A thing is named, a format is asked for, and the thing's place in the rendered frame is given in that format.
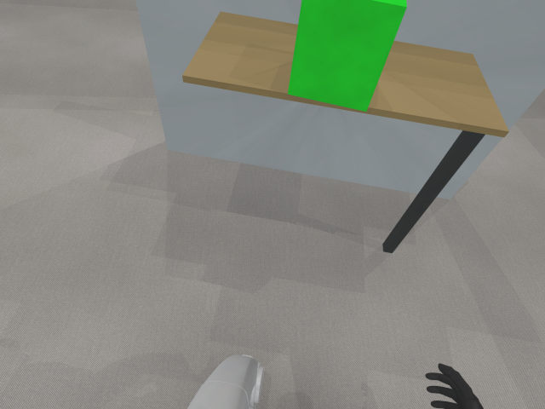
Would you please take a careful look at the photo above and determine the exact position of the table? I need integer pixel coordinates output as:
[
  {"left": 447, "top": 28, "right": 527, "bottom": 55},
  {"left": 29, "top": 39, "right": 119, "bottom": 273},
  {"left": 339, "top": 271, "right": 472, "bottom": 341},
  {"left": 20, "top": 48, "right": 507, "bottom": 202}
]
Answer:
[{"left": 182, "top": 12, "right": 509, "bottom": 253}]

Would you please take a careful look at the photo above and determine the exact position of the carton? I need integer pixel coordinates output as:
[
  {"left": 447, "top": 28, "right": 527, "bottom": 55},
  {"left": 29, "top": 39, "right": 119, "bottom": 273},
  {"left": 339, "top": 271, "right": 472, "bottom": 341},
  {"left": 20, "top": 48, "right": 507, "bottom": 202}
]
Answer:
[{"left": 288, "top": 0, "right": 407, "bottom": 112}]

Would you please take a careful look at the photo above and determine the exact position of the right robot hand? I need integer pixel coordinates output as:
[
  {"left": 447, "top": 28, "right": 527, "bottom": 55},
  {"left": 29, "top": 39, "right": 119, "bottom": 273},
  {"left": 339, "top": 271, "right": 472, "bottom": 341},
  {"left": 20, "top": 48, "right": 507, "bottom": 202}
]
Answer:
[{"left": 426, "top": 363, "right": 484, "bottom": 409}]

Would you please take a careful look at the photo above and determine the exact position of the left robot thigh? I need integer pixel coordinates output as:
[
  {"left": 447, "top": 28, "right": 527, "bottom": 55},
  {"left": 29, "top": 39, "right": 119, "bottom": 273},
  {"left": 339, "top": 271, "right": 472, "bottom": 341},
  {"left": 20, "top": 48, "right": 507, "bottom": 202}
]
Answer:
[{"left": 187, "top": 355, "right": 264, "bottom": 409}]

